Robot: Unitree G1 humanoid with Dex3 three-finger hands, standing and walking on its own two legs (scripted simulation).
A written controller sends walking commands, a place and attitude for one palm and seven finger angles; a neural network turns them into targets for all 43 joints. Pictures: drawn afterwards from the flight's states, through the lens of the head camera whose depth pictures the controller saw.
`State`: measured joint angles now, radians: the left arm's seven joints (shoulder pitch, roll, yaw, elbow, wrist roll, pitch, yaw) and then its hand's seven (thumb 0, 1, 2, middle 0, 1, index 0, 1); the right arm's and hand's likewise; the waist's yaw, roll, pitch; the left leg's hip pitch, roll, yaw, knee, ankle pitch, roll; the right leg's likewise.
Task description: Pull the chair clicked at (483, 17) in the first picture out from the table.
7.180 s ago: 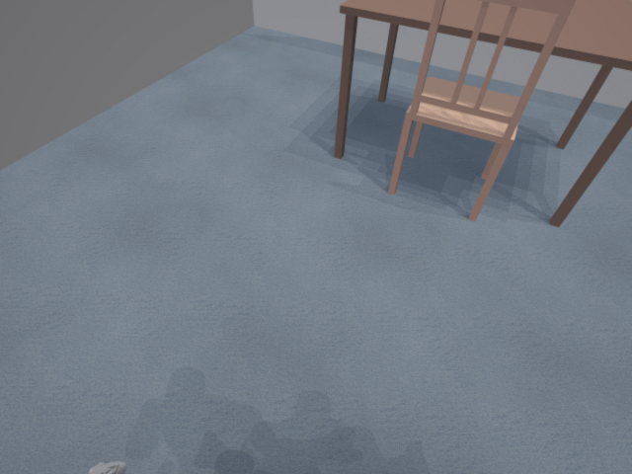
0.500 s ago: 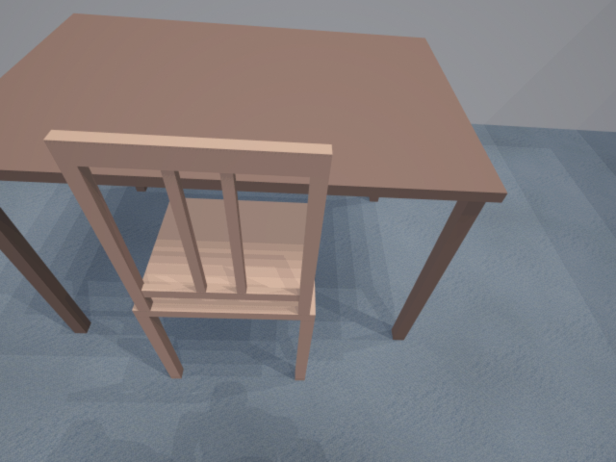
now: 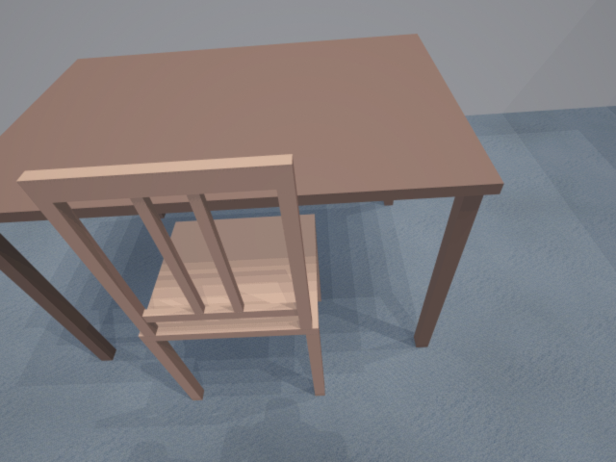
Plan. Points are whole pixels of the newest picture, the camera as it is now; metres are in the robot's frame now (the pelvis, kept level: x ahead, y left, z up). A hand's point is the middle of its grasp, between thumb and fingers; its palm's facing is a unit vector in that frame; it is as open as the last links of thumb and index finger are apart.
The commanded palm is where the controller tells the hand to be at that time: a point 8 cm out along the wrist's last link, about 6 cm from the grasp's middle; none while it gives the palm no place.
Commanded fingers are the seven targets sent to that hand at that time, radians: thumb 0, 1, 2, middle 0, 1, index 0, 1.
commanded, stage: look again from close up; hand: left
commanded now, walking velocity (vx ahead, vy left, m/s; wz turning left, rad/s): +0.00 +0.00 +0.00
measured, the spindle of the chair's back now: (174, 262) +0.47 +0.29 -0.06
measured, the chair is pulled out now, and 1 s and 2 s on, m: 0.00 0.00 0.00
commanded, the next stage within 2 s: shuffle to correct the standing spot in 1.10 s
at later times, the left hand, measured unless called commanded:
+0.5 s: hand out of the picture -0.03 +0.17 -0.16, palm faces +0.03 -0.98 -0.19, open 7.4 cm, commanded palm none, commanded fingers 0.00 0.90 0.90 -0.20 -0.30 -0.20 -0.30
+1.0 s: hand out of the picture -0.03 +0.19 -0.17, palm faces +0.03 -0.98 -0.19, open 7.4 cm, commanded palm none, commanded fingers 0.00 0.90 0.90 -0.20 -0.30 -0.20 -0.30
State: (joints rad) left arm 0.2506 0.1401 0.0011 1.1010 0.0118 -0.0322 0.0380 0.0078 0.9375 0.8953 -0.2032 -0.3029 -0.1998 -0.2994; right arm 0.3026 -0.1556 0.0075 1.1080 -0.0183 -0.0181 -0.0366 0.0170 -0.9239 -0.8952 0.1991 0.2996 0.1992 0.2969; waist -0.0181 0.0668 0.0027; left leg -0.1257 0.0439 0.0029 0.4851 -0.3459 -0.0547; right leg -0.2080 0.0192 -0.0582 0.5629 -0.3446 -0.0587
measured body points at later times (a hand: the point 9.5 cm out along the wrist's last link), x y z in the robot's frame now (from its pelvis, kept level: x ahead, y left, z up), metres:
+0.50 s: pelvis -0.02 +0.00 +0.01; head -0.01 -0.01 +0.46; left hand -0.03 +0.22 -0.15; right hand -0.04 -0.21 -0.16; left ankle -0.05 +0.16 -0.73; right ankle -0.03 -0.08 -0.73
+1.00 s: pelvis -0.02 +0.02 +0.01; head -0.01 +0.01 +0.46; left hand -0.03 +0.24 -0.15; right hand -0.05 -0.18 -0.16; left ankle -0.05 +0.16 -0.73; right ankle -0.03 -0.08 -0.73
